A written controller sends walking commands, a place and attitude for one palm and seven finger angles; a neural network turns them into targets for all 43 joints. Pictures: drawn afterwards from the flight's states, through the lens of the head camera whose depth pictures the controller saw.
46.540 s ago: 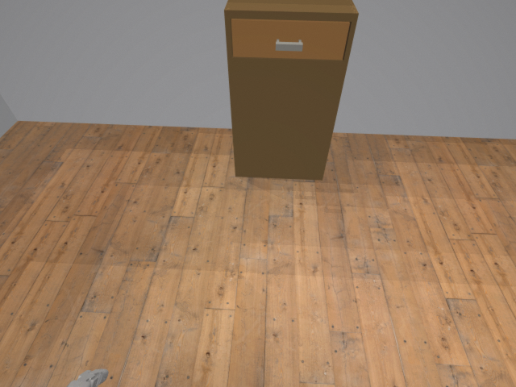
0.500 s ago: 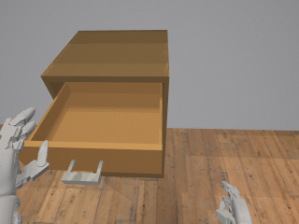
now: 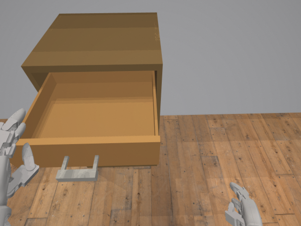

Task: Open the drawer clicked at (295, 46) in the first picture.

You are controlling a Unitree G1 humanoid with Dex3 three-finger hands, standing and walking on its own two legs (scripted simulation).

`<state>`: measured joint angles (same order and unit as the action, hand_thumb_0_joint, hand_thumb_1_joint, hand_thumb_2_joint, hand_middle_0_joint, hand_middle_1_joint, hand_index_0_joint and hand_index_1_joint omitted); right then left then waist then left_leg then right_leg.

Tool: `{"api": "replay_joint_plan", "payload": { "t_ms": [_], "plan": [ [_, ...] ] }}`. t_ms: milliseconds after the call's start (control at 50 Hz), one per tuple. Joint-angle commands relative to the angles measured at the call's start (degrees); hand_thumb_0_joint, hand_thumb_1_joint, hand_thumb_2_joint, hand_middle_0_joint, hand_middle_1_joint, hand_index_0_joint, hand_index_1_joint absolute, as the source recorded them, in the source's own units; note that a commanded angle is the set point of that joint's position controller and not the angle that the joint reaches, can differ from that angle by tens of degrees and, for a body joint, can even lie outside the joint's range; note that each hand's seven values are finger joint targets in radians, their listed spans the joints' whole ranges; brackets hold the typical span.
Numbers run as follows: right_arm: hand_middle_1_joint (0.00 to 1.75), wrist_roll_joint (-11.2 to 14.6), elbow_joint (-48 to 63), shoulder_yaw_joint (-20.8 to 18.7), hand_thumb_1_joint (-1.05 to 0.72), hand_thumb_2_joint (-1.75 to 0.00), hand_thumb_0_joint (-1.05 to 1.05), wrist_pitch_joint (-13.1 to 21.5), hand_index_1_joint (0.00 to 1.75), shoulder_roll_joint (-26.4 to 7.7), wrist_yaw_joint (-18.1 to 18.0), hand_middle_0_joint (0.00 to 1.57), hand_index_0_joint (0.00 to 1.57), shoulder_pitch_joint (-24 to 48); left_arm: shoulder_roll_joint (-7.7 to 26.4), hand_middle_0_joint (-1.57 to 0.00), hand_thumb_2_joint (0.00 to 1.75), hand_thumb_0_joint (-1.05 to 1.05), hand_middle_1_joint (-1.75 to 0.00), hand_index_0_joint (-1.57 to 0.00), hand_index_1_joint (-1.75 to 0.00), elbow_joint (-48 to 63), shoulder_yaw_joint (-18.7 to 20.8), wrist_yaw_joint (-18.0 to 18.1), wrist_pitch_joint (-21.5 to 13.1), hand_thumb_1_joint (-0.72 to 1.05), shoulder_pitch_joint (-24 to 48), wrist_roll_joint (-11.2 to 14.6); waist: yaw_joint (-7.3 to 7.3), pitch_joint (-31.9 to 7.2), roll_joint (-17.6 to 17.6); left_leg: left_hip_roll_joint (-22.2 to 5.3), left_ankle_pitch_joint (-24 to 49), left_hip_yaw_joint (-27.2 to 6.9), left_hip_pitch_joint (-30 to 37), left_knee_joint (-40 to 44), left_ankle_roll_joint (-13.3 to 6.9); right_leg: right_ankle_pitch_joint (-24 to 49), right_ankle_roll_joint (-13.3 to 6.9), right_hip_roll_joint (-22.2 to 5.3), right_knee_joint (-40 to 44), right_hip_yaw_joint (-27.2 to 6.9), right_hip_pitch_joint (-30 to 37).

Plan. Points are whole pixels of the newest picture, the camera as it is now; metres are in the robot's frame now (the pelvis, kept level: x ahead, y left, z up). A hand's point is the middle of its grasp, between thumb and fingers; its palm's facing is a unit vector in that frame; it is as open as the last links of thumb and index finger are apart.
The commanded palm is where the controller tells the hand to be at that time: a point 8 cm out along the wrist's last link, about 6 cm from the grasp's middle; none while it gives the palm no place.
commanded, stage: step back with the hand held close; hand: left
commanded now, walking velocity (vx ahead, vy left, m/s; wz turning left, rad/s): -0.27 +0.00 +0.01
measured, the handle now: (79, 167) +0.27 +0.22 -0.01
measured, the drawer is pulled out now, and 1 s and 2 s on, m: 0.30 0.30 0.30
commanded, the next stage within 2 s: stop stepping back and stand still in 0.94 s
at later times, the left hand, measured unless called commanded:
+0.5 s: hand (7, 218) +0.11 +0.23 +0.16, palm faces +0.47 -0.81 -0.36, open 7.4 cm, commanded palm +0.05 +0.27 +0.18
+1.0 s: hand out of the picture +0.02 +0.21 +0.17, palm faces +0.39 -0.85 -0.34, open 7.4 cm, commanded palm -0.04 +0.25 +0.18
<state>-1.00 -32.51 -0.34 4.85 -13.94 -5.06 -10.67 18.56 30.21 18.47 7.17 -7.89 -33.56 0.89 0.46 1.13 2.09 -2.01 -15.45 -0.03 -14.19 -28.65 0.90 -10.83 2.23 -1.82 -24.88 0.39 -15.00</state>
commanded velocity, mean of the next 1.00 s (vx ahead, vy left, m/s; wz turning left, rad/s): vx -0.33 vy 0.00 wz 0.02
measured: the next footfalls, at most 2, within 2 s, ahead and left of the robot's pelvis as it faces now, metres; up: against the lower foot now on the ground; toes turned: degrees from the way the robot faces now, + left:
left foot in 0.82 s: -0.08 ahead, +0.10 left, +0.00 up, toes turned +0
right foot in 1.12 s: -0.21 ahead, -0.14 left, +0.00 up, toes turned +0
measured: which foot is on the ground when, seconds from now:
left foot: down 0.00-0.66, up 0.68-0.80, down 0.82-1.00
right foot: down 0.00-0.82, up 0.84-1.00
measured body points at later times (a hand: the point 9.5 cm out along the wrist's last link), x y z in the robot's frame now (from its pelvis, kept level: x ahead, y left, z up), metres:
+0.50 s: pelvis -0.08 -0.01 -0.02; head -0.09 +0.00 +0.43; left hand +0.08 +0.27 +0.18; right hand +0.09 -0.24 -0.09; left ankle -0.01 +0.12 -0.73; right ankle +0.02 -0.15 -0.74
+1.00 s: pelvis -0.18 -0.03 -0.01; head -0.19 +0.01 +0.44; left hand -0.01 +0.26 +0.19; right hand -0.04 -0.25 -0.08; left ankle -0.12 +0.10 -0.74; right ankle -0.16 -0.12 -0.68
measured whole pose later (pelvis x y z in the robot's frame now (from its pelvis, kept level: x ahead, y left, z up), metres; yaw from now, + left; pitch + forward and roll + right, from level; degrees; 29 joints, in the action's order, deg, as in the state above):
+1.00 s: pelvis -0.18 -0.03 -0.01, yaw -2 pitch -1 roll -1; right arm -1.7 -37.0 0.7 9.5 -8.5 -2.9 -14.5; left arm 20.5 35.3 21.5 9.8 -11.1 -33.6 2.1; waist -0.9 -1.4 -2.8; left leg -3.4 -13.0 0.3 -20.5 -34.6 0.7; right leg -26.4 2.5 3.8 -60.1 1.6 -29.5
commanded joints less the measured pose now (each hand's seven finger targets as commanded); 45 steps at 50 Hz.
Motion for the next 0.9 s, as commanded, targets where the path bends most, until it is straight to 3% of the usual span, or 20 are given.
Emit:
{"api": "replay_joint_plan", "payload": {
  "t_ms": [0, 140, 240, 320, 420, 460, 500, 540, 600, 640, 660, 700, 720, 760, 780, 800, 820, 840, 860, 880],
  "plan": [
    [0.3, 0.23, 11.48, -2.83, -0.9, -0.9, 0.0, 2.06, 0.3, -5.54, -0.55, 0.2, 0.2, 4.07, 10.55, -0.2, 0.9, 0.0, -0.3, -0.2, -0.3, 15.45, 8.33, 2.18, -4.43, 0.9, -3.21, 0.29, -0.44, -14.21, -1.05, -3.12, 28.19, -0.47, 0.25, 1.77, -0.56, 23.87, -2.23, -1.3, -4.14, 0.99, 9.75],
    [0.3, -0.39, 11.1, -2.91, -0.9, -0.9, 0.0, 3.32, 0.3, -5.37, -0.52, 0.2, 0.2, 3.42, 10.76, -0.2, 0.9, 0.0, -0.3, -0.2, -0.3, 17.81, 9.33, 3.33, -5.84, 0.9, -5.47, 0.27, -0.63, -12.16, 5.25, -5.24, 20.72, -2.59, -6.91, 4.1, -1.41, 13.73, -2.11, -0.07, -8.68, 1.9, 7.73],
    [0.3, -0.92, 10.27, -2.43, -0.9, -0.9, 0.0, 5.05, 0.3, -5.82, -0.43, 0.2, 0.2, 2.23, 9.52, -0.2, 0.9, 0.0, -0.3, -0.2, -0.3, 17.62, 8.28, 3.84, -6.8, 0.9, -2.72, -0.34, -1.07, -8.26, 6.94, -6.05, 3.35, -3.42, -16.39, 4.8, -2.55, 4.91, -2.45, 0.37, -10.73, 0.9, 6.46],
    [0.3, -0.99, 9.89, -1.94, -0.9, -0.9, 0.0, 5.54, 0.3, -5.84, -0.34, 0.2, 0.2, 1.08, 8.49, -0.2, 0.9, 0.0, -0.3, -0.2, -0.3, 15.3, 6.71, 4.19, -7.02, 0.9, 0.8, -0.94, -1.97, -3.64, 2.07, -2.78, -15.87, -2.72, -19.27, 1.38, -2.27, -7.57, -3.86, -1.95, -3.75, -5.07, -1.32],
    [0.3, -1.54, 7.74, -1.63, -0.9, -0.9, 0.0, 4.76, 0.3, -6.23, -0.89, 0.2, 0.2, -0.09, 9.39, -0.2, 0.9, 0.0, -0.3, -0.2, -0.3, 15.14, 6.02, 4.92, -6.59, 0.9, 5.84, -1.66, -2.53, -1.77, -4.5, 0.73, -17.57, -1.98, -6.92, -7.7, -0.87, -25.17, -6.21, -6.16, 8.26, -9.91, -18.18],
    [0.3, -1.96, 7.57, -1.3, -0.9, -0.9, 0.0, 4.5, 0.3, -6.26, -1.23, 0.2, 0.2, 0.14, 9.5, -0.2, 0.9, 0.0, -0.3, -0.2, -0.3, 15.14, 6.19, 5.03, -6.27, 0.9, 6.8, -1.82, -2.7, -1.96, -0.8, -2.01, -15.65, -5.72, -9.51, -0.2, -2.22, -20.65, -4.57, -2.58, 2.16, -5.53, -14.52],
    [0.3, -1.56, 8.58, -1.37, -0.9, -0.9, 0.0, 5.27, 0.3, -6.35, -1.16, 0.2, 0.2, 1.22, 8.72, -0.2, 0.9, 0.0, -0.3, -0.2, -0.3, 15.44, 6.89, 5.15, -6.15, 0.9, 5.36, -1.34, -2.01, -3.34, 9.14, -8.55, -17.4, -12.08, -21.34, 10.87, -5.03, -14.76, -2.03, 3.37, -13.54, 0.88, -2.38],
    [0.3, -1.26, 9.12, -1.97, -0.9, -0.9, 0.0, 6.37, 0.3, -5.16, -1.23, 0.2, 0.2, 1.75, 9.37, -0.2, 0.9, 0.0, -0.3, -0.2, -0.3, 15.5, 8.13, 5.52, -6.88, 0.9, 2.93, -0.89, -1.05, -5.91, 9.54, -10.93, -12.93, -12.3, -25.76, 10.9, -5.77, -11.78, -1.58, 4.78, -19.22, 1.17, 4.29],
    [0.3, -0.62, 9.39, -2.43, -0.9, -0.9, 0.0, 5.87, 0.3, -5.4, -0.2, 0.2, 0.2, 1.74, 9.62, -0.2, 0.9, 0.0, -0.3, -0.2, -0.3, 13.09, 8.08, 4.82, -6.71, 0.9, -2.31, -0.65, -1.46, -3.64, 0.45, -4.88, -24.44, -5.17, -27.21, 0.26, -3.91, -20.47, -3.97, -0.56, -8.3, -5.84, -0.39],
    [0.3, -0.99, 6.63, -3.69, -0.9, -0.9, 0.0, 4.34, 0.3, -5.6, -0.06, 0.2, 0.2, 0.81, 13.0, -0.2, 0.9, 0.0, -0.3, -0.2, -0.3, 14.34, 10.69, 5.45, -6.16, 0.9, -1.08, -0.75, -1.64, -5.41, -16.48, 4.68, -19.84, 1.13, -14.41, -26.19, 1.16, -33.3, -9.72, -14.58, 14.6, -25.71, -16.61],
    [0.3, -1.45, 5.68, -3.78, -0.9, -0.9, 0.0, 3.21, 0.3, -5.09, 0.41, 0.2, 0.2, 2.38, 12.96, -0.2, 0.9, 0.0, -0.3, -0.2, -0.3, 15.58, 9.56, 5.29, -4.95, 0.9, 0.51, -0.66, -0.61, -7.56, -19.74, 4.23, -18.08, -1.13, -10.73, -38.78, 0.85, -30.26, -11.2, -19.32, 17.25, -26.47, -18.62],
    [0.3, -2.52, 4.87, -1.73, -0.9, -0.9, 0.0, 2.71, 0.3, -3.22, 0.41, 0.2, 0.2, 1.51, 13.49, -0.2, 0.9, 0.0, -0.3, -0.2, -0.3, 18.37, 10.67, 4.06, -5.6, 0.9, 2.85, -1.36, -2.5, -12.68, -16.95, 3.47, -14.68, 0.86, -2.05, -39.3, 0.59, -22.7, -8.26, -12.3, 12.51, -12.42, -22.69],
    [0.3, -2.43, 6.01, -1.07, -0.9, -0.9, 0.0, 2.76, 0.3, -2.51, -0.34, 0.2, 0.2, 0.77, 13.0, -0.2, 0.9, 0.0, -0.3, -0.2, -0.3, 16.23, 10.77, 4.25, -6.04, 0.9, 1.96, -1.24, -2.62, -10.67, -15.76, 3.95, -17.23, 3.06, -3.13, -28.4, 0.66, -18.93, -7.41, -9.45, 11.86, -7.77, -19.2],
    [0.3, -1.84, 5.44, -0.34, -0.9, -0.9, 0.0, 2.44, 0.3, -3.08, -1.29, 0.2, 0.2, 0.66, 10.31, -0.2, 0.9, 0.0, -0.3, -0.2, -0.3, 14.2, 7.91, 4.09, -6.15, 0.9, 2.03, -1.04, -2.98, -6.62, -10.83, 3.63, -16.59, 2.48, -3.96, -4.38, 0.38, -20.87, -4.8, -6.64, 5.22, -5.11, -15.36],
    [0.3, -1.91, 5.32, -1.21, -0.9, -0.9, 0.0, 2.83, 0.3, -5.69, -1.64, 0.2, 0.2, 0.38, 11.22, -0.2, 0.9, 0.0, -0.3, -0.2, -0.3, 15.26, 8.27, 4.19, -7.1, 0.9, 2.28, -1.42, -3.16, -5.46, -2.31, 1.35, -14.97, -0.73, -6.97, 6.45, -0.68, -19.45, -3.96, -3.63, -4.53, -4.39, -11.65],
    [0.3, -2.62, 5.69, -1.75, -0.9, -0.9, 0.0, 3.85, 0.3, -7.24, -1.61, 0.2, 0.2, 0.46, 9.66, -0.2, 0.9, 0.0, -0.3, -0.2, -0.3, 15.69, 8.2, 4.51, -8.6, 0.9, 2.02, -0.86, -2.88, -3.63, 11.67, -11.11, -10.71, -17.0, -13.96, 14.39, -6.4, -18.79, -1.43, 3.49, -23.57, 0.56, -11.43],
    [0.3, -3.72, 5.15, -2.45, -0.9, -0.9, 0.0, 6.12, 0.3, -5.52, -1.48, 0.2, 0.2, 0.7, 10.29, -0.2, 0.9, 0.0, -0.3, -0.2, -0.3, 18.35, 8.08, 5.64, -9.36, 0.9, 2.27, -1.59, -2.6, -4.0, 14.75, -19.1, 8.66, -21.25, -16.25, 13.94, -10.49, -22.76, -0.85, 8.15, -41.58, -0.23, -13.64],
    [0.3, -3.37, 4.31, -3.24, -0.9, -0.9, 0.0, 7.11, 0.3, -4.44, -1.57, 0.2, 0.2, 0.94, 12.15, -0.2, 0.9, 0.0, -0.3, -0.2, -0.3, 18.6, 10.18, 6.09, -9.59, 0.9, 1.77, -1.21, -1.97, -6.7, 9.06, -19.37, 25.85, -17.73, -11.54, 9.94, -9.55, -22.86, -1.1, 7.73, -46.03, -2.15, -15.38],
    [0.3, -0.96, 3.84, -3.11, -0.9, -0.9, 0.0, 6.98, 0.3, -5.04, -0.05, 0.2, 0.2, -0.08, 10.14, -0.2, 0.9, 0.0, -0.3, -0.2, -0.3, 15.64, 9.4, 3.83, -9.26, 0.9, -0.28, 1.16, -1.63, -6.8, 12.87, -17.84, 21.59, -13.9, -10.69, 8.89, -9.28, -19.25, -0.6, 5.85, -50.65, -4.06, -16.62],
    [0.3, -0.67, 4.25, -3.23, -0.9, -0.9, 0.0, 7.01, 0.3, -4.86, 1.02, 0.2, 0.2, 0.44, 10.53, -0.2, 0.9, 0.0, -0.3, -0.2, -0.3, 19.07, 8.44, 2.98, -8.67, 0.9, 1.13, 1.35, -1.77, -4.56, 10.54, -16.33, 22.28, -12.87, -9.53, 7.64, -9.34, -17.71, -0.02, 5.3, -49.45, -3.7, -18.11]
  ]
}}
